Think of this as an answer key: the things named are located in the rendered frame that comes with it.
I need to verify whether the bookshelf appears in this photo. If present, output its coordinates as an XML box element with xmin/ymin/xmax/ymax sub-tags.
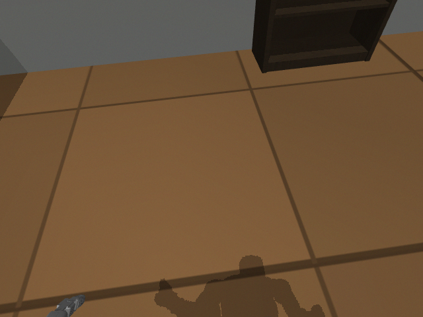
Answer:
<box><xmin>252</xmin><ymin>0</ymin><xmax>397</xmax><ymax>73</ymax></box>

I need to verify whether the left robot hand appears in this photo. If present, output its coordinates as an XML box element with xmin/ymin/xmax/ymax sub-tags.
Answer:
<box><xmin>46</xmin><ymin>295</ymin><xmax>85</xmax><ymax>317</ymax></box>

